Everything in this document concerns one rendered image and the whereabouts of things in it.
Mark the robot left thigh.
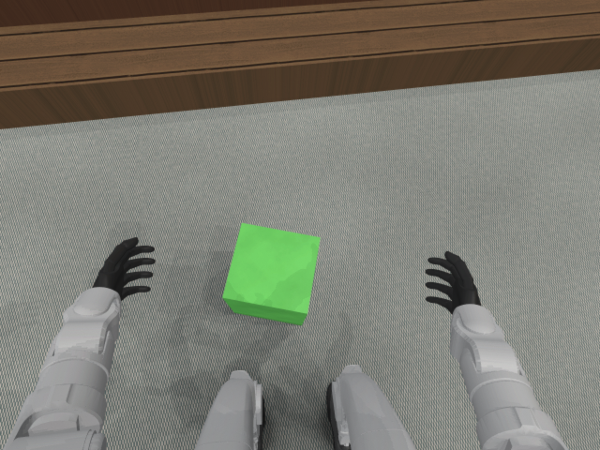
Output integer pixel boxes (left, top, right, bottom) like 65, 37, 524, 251
195, 379, 263, 450

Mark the carton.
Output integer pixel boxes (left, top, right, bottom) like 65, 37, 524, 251
222, 223, 321, 325

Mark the left robot forearm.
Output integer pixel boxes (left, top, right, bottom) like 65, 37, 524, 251
3, 287, 121, 450

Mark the right robot forearm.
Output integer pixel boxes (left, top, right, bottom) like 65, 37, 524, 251
449, 304, 569, 450

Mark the left robot upper arm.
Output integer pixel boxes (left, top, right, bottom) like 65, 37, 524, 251
8, 429, 107, 450

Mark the right robot hand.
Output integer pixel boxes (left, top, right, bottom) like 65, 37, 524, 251
426, 251, 481, 315

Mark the right robot shin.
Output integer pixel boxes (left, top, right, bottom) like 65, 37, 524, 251
337, 365, 363, 445

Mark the left robot hand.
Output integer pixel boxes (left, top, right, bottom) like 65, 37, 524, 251
92, 237, 156, 301

